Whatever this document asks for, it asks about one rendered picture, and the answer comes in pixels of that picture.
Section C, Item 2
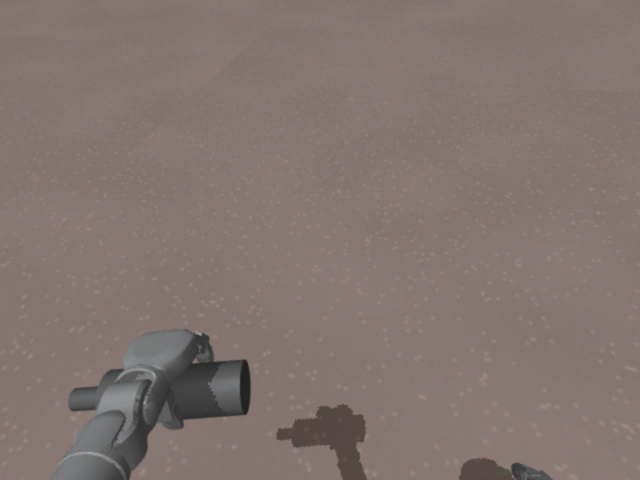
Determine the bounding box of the bottle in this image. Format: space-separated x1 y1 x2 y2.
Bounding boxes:
68 360 251 420

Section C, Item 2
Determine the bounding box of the left robot hand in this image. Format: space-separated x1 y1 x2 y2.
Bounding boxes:
122 329 214 430

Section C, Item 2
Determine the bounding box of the left robot arm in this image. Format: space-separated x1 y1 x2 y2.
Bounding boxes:
50 365 170 480

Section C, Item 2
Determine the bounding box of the right robot hand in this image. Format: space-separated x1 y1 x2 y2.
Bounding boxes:
511 463 553 480

